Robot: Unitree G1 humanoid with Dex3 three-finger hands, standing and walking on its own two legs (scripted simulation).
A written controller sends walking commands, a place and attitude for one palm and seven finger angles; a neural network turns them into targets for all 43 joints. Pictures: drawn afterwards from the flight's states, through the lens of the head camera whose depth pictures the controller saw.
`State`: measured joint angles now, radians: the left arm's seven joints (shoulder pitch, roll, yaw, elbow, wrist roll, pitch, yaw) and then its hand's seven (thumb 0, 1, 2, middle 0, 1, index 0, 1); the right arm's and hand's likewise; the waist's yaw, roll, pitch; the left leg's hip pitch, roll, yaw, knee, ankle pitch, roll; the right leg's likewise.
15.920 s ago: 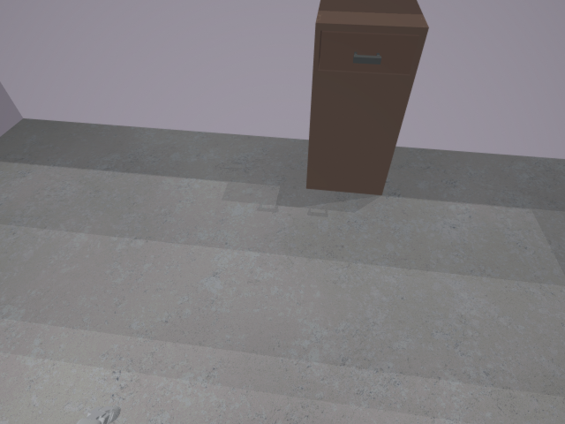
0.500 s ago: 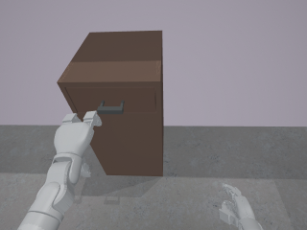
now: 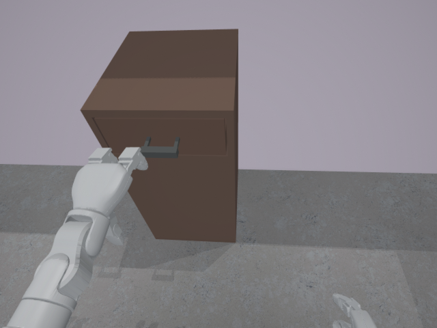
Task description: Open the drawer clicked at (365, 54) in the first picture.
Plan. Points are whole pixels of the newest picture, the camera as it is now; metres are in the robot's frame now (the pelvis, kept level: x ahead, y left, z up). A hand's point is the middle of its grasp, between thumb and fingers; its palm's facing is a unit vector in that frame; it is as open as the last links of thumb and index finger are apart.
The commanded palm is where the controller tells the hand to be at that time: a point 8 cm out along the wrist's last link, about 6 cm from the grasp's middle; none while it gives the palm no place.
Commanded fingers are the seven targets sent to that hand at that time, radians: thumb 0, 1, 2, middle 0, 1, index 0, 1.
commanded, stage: raise the hand with hooked fingers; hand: left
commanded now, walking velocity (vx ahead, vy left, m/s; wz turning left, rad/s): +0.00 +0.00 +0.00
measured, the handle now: (161, 146) +0.55 +0.25 -0.05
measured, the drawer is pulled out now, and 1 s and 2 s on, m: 0.00 0.00 0.00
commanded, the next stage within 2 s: move the hooked fingers above the handle in 0.02 s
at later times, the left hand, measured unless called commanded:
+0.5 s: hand (129, 183) +0.34 +0.23 +0.06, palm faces +0.02 -0.01 -1.00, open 13.8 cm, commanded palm +0.33 +0.24 +0.11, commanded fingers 0.00 -0.50 0.30 -0.30 -1.20 -0.30 -1.20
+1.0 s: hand (139, 163) +0.42 +0.24 +0.04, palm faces -0.03 +0.01 -1.00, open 13.8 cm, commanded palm +0.39 +0.24 +0.09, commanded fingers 0.00 -0.50 0.30 -0.30 -1.20 -0.30 -1.20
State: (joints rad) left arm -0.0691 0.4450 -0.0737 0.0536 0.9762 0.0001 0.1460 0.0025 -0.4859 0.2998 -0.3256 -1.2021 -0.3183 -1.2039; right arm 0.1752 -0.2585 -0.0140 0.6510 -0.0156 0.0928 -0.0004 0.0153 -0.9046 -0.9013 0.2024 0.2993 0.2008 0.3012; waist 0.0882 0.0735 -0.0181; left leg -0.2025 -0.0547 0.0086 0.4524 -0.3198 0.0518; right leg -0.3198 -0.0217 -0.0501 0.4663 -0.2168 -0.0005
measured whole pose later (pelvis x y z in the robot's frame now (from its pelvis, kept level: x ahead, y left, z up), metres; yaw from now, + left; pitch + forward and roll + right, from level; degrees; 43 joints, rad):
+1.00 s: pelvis -0.02 -0.01 -0.02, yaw -1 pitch +13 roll +0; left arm -0.65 0.51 -0.02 0.88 1.05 -0.07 0.26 0.00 -0.49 0.30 -0.32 -1.20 -0.31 -1.20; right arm 0.29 -0.26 -0.05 0.69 0.01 0.08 -0.04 0.01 -0.90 -0.90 0.20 0.30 0.20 0.30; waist -0.04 0.05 -0.08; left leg -0.50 -0.04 0.03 0.62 -0.35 0.04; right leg -0.61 -0.01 -0.04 0.61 -0.22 -0.02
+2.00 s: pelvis +0.00 -0.01 -0.02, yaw -1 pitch +19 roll -1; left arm -0.73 0.54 0.01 0.97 1.08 -0.18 0.29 0.00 -0.48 0.30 -0.32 -1.20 -0.32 -1.20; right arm 0.35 -0.27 -0.06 0.72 -0.03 0.13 -0.01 0.01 -0.90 -0.90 0.20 0.30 0.20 0.30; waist -0.07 0.06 -0.13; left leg -0.62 -0.02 0.01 0.71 -0.42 0.05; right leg -0.72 0.00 -0.05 0.65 -0.27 -0.01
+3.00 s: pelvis -0.01 +0.00 -0.03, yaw -2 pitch +20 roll -1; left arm -0.82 0.56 0.03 1.08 1.09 -0.04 0.38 0.01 -0.48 0.30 -0.32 -1.20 -0.31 -1.20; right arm 0.30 -0.28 -0.04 0.72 -0.03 0.13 0.01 0.01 -0.90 -0.90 0.20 0.30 0.20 0.30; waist -0.09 0.07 -0.14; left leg -0.68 -0.03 0.03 0.76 -0.43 0.05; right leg -0.78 0.00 -0.03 0.70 -0.27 0.00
